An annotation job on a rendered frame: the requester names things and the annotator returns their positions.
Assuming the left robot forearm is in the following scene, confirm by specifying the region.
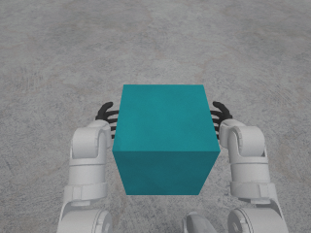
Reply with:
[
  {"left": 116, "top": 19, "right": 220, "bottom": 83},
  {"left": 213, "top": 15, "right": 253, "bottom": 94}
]
[{"left": 56, "top": 119, "right": 112, "bottom": 233}]

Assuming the robot right hand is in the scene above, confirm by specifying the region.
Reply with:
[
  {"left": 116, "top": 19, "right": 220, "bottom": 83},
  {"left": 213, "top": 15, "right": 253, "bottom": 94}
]
[{"left": 210, "top": 101, "right": 233, "bottom": 140}]

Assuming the right robot forearm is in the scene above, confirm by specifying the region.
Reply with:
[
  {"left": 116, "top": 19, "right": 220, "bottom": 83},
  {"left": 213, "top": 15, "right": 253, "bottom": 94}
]
[{"left": 219, "top": 118, "right": 289, "bottom": 233}]

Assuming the robot left hand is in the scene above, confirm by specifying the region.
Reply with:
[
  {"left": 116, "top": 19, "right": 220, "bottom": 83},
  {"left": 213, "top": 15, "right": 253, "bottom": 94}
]
[{"left": 95, "top": 101, "right": 119, "bottom": 139}]

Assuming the right robot upper arm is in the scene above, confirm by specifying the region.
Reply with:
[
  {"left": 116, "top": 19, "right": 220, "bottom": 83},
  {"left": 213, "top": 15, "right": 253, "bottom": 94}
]
[{"left": 227, "top": 207, "right": 288, "bottom": 233}]

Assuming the carton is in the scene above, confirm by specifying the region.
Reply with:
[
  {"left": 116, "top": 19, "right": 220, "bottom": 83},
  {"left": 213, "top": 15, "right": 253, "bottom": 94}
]
[{"left": 112, "top": 84, "right": 221, "bottom": 195}]

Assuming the robot right thigh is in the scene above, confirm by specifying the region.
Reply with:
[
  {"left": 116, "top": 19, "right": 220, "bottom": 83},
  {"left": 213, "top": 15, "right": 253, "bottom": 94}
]
[{"left": 182, "top": 214, "right": 217, "bottom": 233}]

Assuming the left robot upper arm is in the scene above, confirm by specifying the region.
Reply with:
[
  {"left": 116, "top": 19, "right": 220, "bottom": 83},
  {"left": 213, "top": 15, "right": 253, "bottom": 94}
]
[{"left": 57, "top": 208, "right": 113, "bottom": 233}]

